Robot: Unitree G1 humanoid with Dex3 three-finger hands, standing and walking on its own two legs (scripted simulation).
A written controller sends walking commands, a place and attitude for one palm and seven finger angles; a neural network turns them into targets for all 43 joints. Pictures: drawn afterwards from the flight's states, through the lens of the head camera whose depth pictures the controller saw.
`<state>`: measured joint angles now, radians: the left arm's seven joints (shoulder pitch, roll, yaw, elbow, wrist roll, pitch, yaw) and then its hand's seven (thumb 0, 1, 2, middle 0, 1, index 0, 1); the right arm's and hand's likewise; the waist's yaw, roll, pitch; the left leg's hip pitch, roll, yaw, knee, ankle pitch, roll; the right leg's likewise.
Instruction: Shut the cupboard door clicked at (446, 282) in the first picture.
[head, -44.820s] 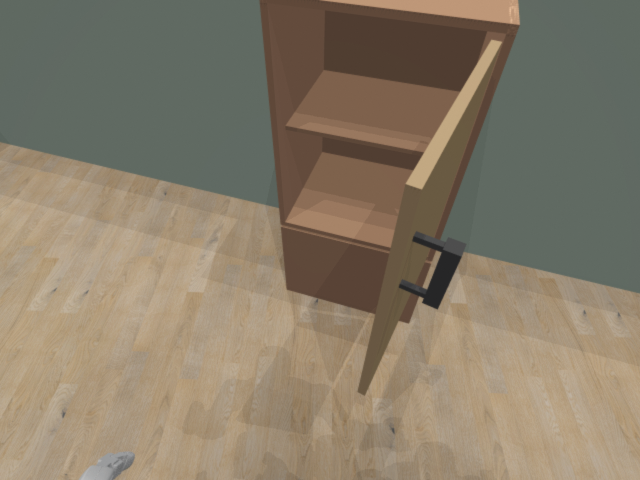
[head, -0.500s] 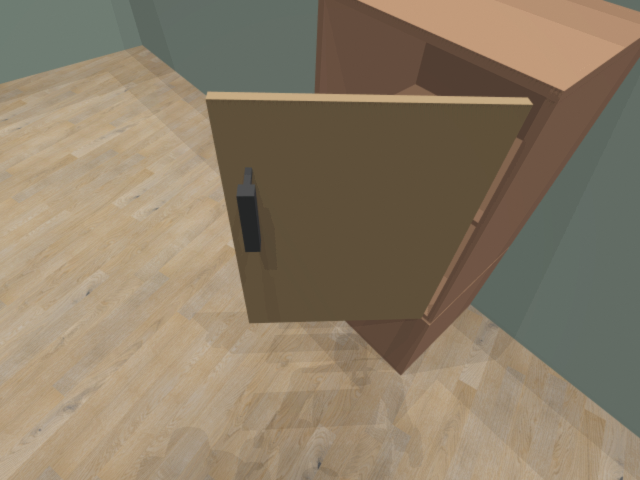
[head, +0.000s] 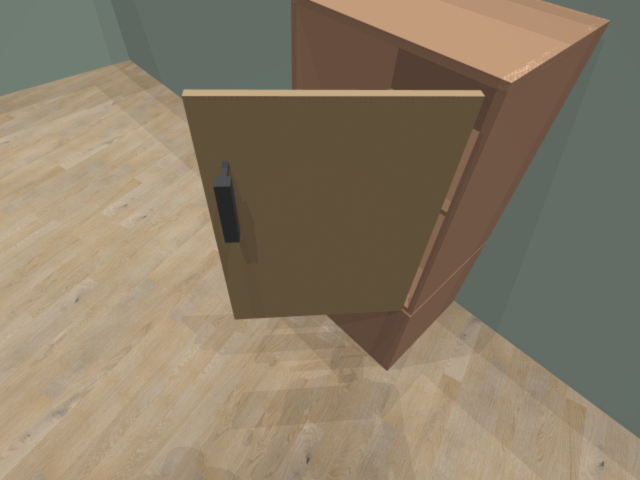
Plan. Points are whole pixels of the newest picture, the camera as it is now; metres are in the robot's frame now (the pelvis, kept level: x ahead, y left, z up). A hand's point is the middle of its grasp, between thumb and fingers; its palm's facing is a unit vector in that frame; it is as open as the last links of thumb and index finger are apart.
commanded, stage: come to a stop and stand still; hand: left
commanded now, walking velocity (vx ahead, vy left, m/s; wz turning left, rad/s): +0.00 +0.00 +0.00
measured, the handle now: (228, 202) +0.51 +0.17 +0.04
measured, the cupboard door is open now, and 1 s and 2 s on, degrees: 51 51 51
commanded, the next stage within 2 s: look again from close up in 0.08 s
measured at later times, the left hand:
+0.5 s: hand out of the picture +0.04 +0.20 -0.18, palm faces +0.05 -0.97 -0.25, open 7.4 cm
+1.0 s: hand out of the picture -0.02 +0.22 -0.18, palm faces +0.02 -0.97 -0.23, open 7.4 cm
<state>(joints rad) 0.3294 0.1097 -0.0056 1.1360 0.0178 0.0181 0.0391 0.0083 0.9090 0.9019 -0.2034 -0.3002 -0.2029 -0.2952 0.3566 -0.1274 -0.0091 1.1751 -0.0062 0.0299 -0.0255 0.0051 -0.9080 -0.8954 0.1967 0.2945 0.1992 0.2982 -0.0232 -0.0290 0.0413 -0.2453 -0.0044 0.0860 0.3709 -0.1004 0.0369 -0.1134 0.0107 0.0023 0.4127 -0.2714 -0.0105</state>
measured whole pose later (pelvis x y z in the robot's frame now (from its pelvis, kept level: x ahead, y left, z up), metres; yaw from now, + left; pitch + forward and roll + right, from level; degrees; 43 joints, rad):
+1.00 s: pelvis -0.01 +0.02 +0.00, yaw +2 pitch -2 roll -1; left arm 0.33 0.24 -0.01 1.04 0.04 0.02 0.03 0.01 0.91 0.90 -0.20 -0.30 -0.20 -0.30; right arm 0.22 -0.21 -0.01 1.07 -0.02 0.03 0.01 0.01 -0.91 -0.90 0.20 0.29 0.20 0.30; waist -0.01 -0.03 0.01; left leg -0.29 -0.04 0.06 0.42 -0.12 0.07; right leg -0.14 -0.02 -0.03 0.46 -0.30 0.01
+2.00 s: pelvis +0.09 -0.05 -0.01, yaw +7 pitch +0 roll -3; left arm 0.34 0.11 0.02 1.04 0.03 0.00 0.03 0.01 0.91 0.90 -0.20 -0.30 -0.20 -0.30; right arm 0.27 -0.17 -0.06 1.03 -0.02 0.00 -0.01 0.01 -0.91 -0.90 0.19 0.29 0.20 0.30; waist 0.00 0.00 0.03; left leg -0.36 0.05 0.09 0.65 -0.26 -0.01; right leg -0.19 -0.01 -0.12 0.51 -0.31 0.01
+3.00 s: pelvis +0.03 -0.11 -0.01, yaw +7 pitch -2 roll +0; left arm 0.29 0.18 0.01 0.97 0.02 0.02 0.02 0.01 0.91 0.90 -0.21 -0.30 -0.20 -0.30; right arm 0.40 -0.14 -0.01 1.04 -0.03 0.03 -0.01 0.01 -0.91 -0.90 0.20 0.29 0.20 0.30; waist -0.03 -0.01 0.04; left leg -0.38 0.01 0.00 0.55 -0.20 0.01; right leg -0.31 0.01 -0.06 0.59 -0.28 -0.04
